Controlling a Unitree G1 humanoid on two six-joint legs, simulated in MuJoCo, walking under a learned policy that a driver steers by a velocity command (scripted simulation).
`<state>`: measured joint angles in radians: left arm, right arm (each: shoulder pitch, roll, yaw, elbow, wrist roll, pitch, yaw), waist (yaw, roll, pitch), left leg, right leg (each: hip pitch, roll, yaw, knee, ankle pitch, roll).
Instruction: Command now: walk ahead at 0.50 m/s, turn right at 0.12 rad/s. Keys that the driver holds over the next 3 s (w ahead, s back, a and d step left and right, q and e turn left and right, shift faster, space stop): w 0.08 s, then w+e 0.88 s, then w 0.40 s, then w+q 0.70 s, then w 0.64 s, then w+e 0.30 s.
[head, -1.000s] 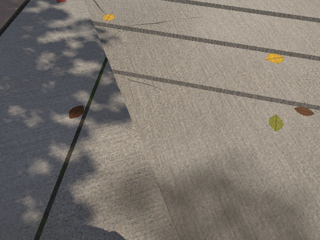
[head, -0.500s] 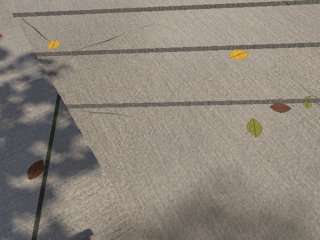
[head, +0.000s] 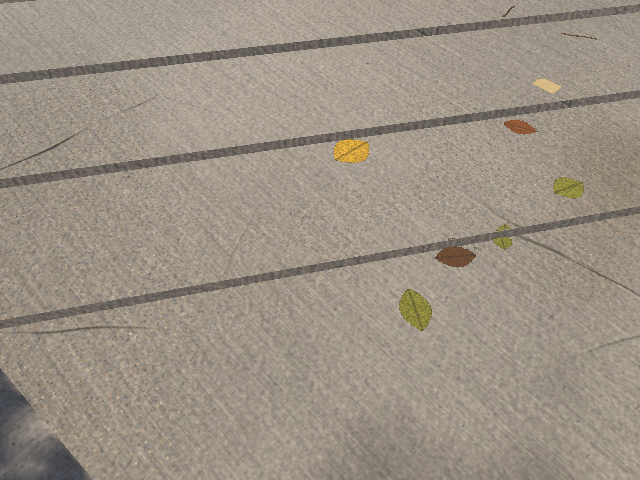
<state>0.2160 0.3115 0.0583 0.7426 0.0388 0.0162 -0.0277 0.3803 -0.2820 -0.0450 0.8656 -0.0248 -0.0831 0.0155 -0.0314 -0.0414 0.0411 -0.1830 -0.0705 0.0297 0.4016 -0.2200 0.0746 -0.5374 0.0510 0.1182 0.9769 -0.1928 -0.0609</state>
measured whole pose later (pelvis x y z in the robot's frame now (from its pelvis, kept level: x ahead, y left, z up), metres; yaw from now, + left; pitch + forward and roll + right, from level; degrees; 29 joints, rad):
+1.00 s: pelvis +0.60 -0.09 -0.15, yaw -28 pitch +2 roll +0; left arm 0.30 0.30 0.08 0.72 -0.02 -0.01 0.01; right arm 0.23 -0.24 -0.05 0.74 -0.01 -0.10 0.00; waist -0.01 -0.04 -0.01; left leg -0.29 0.00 0.03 0.47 -0.21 0.02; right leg -0.53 0.01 0.09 1.17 -0.33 -0.03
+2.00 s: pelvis +1.05 -0.34 -0.14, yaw -15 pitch +1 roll +2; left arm 0.22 0.27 0.04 0.82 -0.02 -0.09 0.00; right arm 0.16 -0.26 -0.08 0.72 0.01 -0.05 0.04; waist -0.02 -0.02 0.08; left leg -0.37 -0.12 0.00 0.50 -0.46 0.25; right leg -0.33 -0.08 0.04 1.13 -0.40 0.00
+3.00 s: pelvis +1.40 -0.43 -0.11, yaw -12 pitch +1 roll +1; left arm 0.11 0.28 0.06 0.81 -0.03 -0.05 -0.02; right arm 0.44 -0.21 -0.06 0.89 -0.03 -0.10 -0.01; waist -0.05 -0.05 0.00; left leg 0.02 -0.03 0.21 0.24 -0.28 0.04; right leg -0.77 -0.08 0.08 1.00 -0.01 -0.01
